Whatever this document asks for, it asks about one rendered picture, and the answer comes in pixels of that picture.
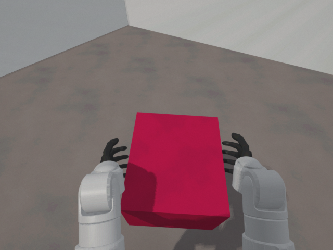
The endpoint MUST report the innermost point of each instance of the left robot forearm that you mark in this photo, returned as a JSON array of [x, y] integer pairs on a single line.
[[99, 208]]

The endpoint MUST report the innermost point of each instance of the carton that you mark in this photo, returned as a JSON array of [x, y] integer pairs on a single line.
[[175, 175]]

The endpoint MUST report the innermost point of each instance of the robot left hand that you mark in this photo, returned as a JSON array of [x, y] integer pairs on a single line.
[[109, 151]]

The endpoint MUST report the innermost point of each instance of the right robot forearm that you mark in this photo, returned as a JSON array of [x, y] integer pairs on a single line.
[[264, 206]]

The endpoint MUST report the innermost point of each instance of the robot right hand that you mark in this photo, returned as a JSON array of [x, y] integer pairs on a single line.
[[241, 146]]

